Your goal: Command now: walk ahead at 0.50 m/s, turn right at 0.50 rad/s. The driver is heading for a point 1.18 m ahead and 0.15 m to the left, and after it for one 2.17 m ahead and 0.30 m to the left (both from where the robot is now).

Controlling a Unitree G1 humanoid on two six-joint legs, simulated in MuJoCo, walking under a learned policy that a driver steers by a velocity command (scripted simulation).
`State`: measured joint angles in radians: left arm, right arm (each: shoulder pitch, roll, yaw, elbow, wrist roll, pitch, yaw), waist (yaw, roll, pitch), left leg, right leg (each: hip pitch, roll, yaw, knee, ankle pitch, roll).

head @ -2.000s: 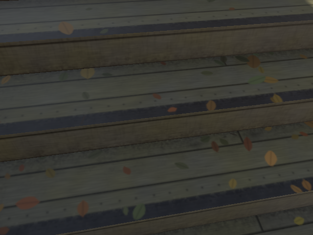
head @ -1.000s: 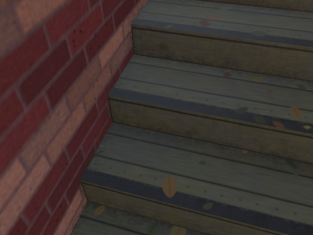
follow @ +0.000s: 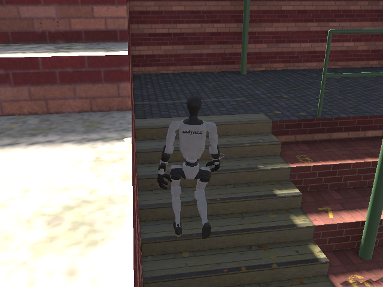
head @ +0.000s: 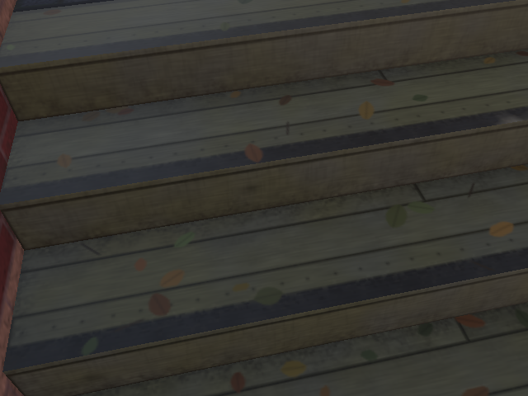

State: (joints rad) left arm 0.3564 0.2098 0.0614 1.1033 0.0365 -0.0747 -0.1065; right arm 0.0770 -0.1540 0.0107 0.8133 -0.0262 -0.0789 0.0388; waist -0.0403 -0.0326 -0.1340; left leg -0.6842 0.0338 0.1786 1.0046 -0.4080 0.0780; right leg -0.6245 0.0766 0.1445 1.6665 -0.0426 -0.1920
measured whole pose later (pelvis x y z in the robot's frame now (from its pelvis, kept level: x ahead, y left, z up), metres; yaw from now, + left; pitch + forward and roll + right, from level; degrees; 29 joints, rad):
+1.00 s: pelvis +0.52 -0.08 +0.22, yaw +15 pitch +7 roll +2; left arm 0.51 0.05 -0.06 1.17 0.11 -0.11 -0.08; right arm -0.13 -0.11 0.06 0.78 0.00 0.03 0.10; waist 0.05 -0.03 -0.15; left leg -1.11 0.02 0.14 1.40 -0.32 0.22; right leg 0.12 -0.11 -0.40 0.17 -0.34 0.02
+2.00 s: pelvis +1.03 +0.12 +0.51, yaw +21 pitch +4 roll +1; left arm 0.52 0.04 -0.03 1.10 0.10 -0.09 -0.04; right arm -0.01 -0.12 0.07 0.83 -0.07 -0.05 0.03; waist 0.09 0.01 -0.12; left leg -1.39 0.06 -0.01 1.93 -0.19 0.10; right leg -0.20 0.08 0.10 0.58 -0.44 -0.08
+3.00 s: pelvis +1.21 +0.21 +0.67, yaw -4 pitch +2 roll -1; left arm 0.09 0.14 0.01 0.59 0.00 -0.04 0.01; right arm 0.19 -0.21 -0.06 0.76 0.00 -0.02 -0.04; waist -0.03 0.02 -0.01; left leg -0.31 0.08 -0.04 0.58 -0.23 -0.04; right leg -0.32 0.04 -0.04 0.54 -0.24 -0.05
